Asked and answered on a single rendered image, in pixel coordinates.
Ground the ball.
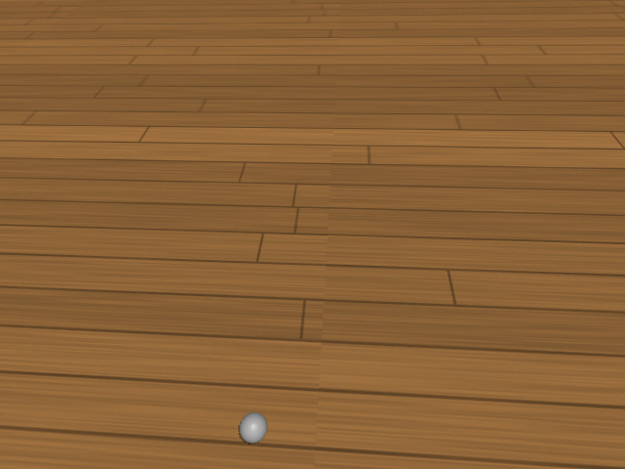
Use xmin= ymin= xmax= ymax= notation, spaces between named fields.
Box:
xmin=239 ymin=412 xmax=268 ymax=444

